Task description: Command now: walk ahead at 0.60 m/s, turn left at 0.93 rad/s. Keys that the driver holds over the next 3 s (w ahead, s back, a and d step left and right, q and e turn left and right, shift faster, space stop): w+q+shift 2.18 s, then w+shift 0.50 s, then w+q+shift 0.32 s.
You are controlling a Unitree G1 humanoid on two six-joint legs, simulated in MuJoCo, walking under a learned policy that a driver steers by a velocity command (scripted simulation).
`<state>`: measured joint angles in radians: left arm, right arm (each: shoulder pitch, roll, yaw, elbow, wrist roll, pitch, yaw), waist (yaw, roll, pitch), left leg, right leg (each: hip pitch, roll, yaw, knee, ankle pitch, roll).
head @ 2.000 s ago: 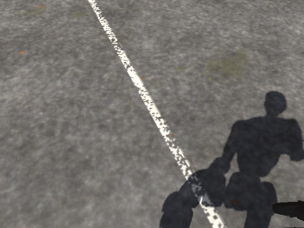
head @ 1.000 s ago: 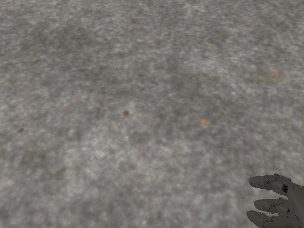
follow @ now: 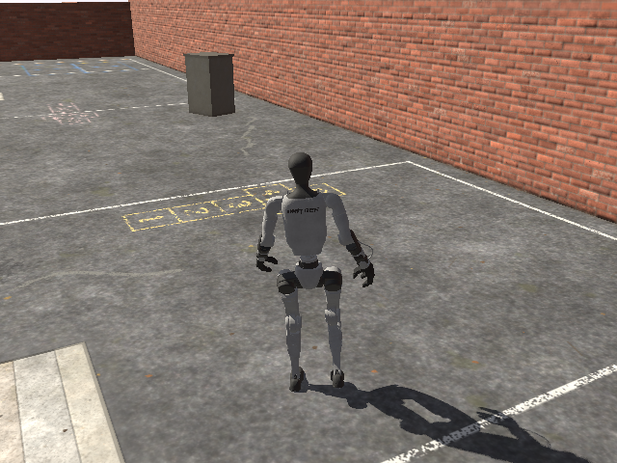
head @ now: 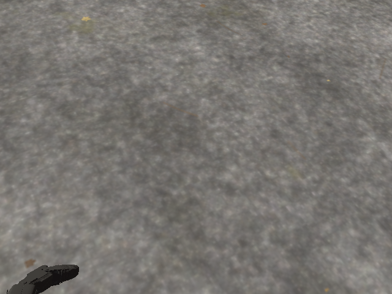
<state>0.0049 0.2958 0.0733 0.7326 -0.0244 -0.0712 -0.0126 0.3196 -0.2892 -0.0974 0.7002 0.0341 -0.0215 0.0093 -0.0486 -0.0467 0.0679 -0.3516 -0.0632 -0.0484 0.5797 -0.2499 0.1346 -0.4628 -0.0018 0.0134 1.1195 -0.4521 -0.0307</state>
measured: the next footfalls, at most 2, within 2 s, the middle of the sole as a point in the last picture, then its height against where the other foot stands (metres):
right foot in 0.28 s outside the picture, level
left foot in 0.74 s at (119, 259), level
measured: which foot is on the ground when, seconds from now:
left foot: down 0.00-0.28, up 0.30-0.72, down 0.74-1.00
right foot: up 0.00-0.26, down 0.28-0.74, up 0.76-1.00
